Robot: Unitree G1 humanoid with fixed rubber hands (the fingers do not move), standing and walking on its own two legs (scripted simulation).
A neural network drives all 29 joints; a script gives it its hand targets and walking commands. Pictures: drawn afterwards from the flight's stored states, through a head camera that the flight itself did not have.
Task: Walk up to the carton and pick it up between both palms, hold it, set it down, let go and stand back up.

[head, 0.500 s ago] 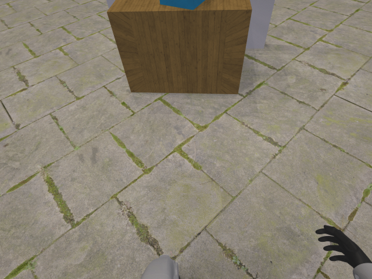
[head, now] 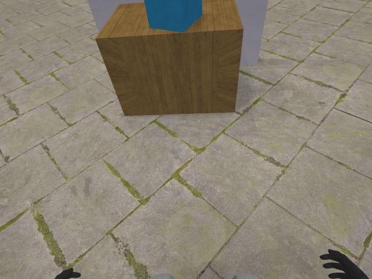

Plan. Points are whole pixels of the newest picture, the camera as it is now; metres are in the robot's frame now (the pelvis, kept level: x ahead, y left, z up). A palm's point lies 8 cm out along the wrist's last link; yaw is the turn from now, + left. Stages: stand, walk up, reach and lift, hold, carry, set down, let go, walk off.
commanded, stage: walk up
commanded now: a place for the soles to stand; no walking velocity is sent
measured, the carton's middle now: (174, 5) +1.61 +0.09 +0.00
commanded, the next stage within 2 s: none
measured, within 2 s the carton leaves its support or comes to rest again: neither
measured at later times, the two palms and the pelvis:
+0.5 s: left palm (60, 220) +0.27 +0.35 -0.05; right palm (313, 220) +0.24 -0.26 -0.05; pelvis +0.15 +0.04 +0.01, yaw +1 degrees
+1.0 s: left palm (81, 193) +0.35 +0.33 -0.07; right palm (299, 159) +0.43 -0.29 -0.07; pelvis +0.29 +0.02 +0.00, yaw -1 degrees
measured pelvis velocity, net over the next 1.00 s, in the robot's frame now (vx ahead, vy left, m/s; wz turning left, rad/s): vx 0.29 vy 0.02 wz -0.03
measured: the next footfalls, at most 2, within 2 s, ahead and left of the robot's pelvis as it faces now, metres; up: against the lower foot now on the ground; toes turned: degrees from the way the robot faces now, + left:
left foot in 0.24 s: +0.21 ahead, +0.14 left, +0.00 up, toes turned +6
right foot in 0.68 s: +0.34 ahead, -0.11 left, +0.00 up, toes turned -3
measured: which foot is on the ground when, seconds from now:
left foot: up 0.00-0.22, down 0.24-0.68, up 0.70-1.00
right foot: down 0.00-0.26, up 0.28-0.66, down 0.68-1.00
